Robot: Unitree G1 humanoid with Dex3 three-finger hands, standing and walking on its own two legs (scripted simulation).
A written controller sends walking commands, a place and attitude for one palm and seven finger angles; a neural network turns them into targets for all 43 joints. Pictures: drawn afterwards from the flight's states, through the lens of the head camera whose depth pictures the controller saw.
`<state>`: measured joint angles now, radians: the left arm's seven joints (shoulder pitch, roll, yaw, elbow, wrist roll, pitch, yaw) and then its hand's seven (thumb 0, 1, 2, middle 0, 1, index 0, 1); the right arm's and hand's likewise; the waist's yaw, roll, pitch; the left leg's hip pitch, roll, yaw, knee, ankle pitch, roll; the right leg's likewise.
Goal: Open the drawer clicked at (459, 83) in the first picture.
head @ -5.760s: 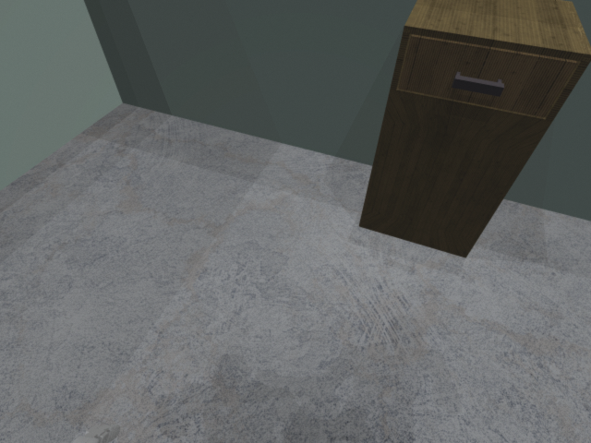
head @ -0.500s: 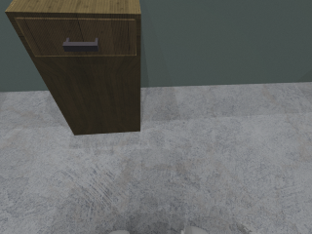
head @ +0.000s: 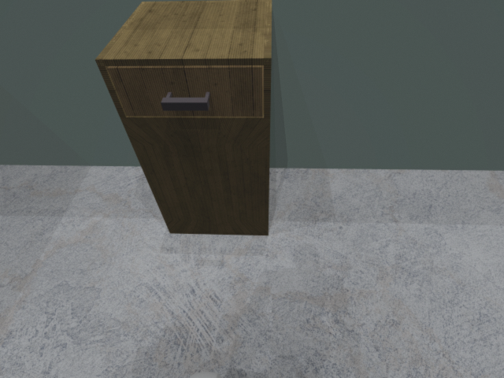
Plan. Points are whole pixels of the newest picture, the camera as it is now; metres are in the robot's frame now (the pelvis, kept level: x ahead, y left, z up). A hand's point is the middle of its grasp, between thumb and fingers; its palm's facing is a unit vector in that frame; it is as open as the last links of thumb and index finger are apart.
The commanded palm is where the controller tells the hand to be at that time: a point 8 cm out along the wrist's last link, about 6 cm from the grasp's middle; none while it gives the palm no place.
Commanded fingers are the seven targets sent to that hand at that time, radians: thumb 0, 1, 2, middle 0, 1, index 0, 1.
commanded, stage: take the last steps up to it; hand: left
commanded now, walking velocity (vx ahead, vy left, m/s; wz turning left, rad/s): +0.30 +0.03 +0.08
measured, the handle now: (187, 99) +0.81 +0.24 -0.01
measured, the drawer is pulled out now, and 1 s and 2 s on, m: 0.00 0.00 0.00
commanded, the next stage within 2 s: come to a stop and stand still in 0.80 s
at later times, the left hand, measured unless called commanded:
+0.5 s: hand out of the picture +0.13 +0.25 -0.17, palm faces +0.04 -0.99 -0.15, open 7.4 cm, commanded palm none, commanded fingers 0.00 0.90 0.90 -0.20 -0.30 -0.20 -0.30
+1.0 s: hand (162, 298) +0.30 +0.22 -0.18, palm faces +0.06 -0.98 -0.20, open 7.2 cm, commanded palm none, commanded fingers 0.00 0.90 0.90 -0.20 -0.30 -0.20 -0.30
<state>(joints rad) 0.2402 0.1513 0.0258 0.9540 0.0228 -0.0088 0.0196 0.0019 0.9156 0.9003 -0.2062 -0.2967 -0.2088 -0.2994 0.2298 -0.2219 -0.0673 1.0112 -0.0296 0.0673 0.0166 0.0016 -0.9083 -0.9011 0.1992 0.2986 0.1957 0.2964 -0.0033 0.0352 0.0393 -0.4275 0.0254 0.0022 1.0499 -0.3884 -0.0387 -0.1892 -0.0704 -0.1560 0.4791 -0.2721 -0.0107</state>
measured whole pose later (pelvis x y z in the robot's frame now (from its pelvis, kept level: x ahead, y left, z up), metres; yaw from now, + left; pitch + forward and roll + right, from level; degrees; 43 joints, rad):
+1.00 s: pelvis +0.27 +0.04 +0.00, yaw +1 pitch -1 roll -2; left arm 0.23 0.18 0.04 1.07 0.02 -0.03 0.02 -0.01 0.94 0.90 -0.20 -0.30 -0.21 -0.30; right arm 0.22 -0.18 -0.04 1.03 -0.02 -0.02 -0.02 0.00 -0.93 -0.90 0.20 0.30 0.19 0.30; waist 0.00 0.02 0.04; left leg -0.39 0.09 0.06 0.70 -0.28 -0.02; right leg -0.21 -0.01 -0.17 0.46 -0.23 -0.04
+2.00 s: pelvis +0.23 +0.00 +0.00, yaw +0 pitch -1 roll -1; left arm 0.26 0.15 0.00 1.11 0.01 -0.03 0.04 0.00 0.92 0.90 -0.20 -0.30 -0.21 -0.30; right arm 0.28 -0.14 0.00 1.10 -0.01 0.01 -0.03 0.00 -0.91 -0.90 0.20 0.30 0.20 0.30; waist -0.01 0.03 0.05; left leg -0.19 0.05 0.03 0.54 -0.35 -0.01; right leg -0.23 0.03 -0.11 0.42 -0.18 -0.05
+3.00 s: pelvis +0.28 +0.03 -0.01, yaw -1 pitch +0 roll +0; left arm 0.39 0.11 0.03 1.11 0.02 -0.03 0.01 0.00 0.91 0.90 -0.20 -0.30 -0.20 -0.30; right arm 0.37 -0.11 0.01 1.09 -0.02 -0.06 -0.03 0.00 -0.91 -0.90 0.20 0.30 0.19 0.30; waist 0.01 -0.03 0.00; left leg -0.16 -0.02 0.07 0.58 -0.42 0.05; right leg -0.29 -0.04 -0.07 0.67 -0.36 -0.02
